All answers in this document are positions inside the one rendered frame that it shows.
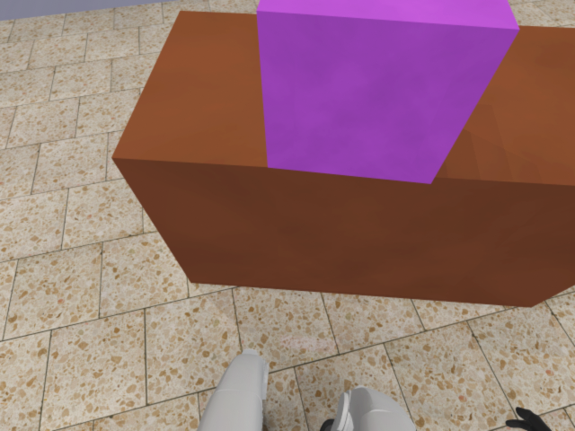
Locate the carton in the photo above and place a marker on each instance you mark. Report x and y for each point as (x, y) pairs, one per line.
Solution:
(375, 88)

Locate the pedestal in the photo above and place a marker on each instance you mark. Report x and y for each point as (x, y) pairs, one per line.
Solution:
(495, 226)

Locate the robot left thigh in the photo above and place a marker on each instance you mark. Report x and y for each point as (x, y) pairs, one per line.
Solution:
(236, 404)

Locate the robot right thigh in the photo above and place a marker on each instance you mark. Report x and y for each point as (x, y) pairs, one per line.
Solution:
(365, 409)

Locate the robot thigh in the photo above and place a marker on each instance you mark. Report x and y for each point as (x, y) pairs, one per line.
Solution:
(365, 409)
(236, 404)

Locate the right robot hand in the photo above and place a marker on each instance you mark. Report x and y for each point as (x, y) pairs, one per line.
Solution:
(531, 422)

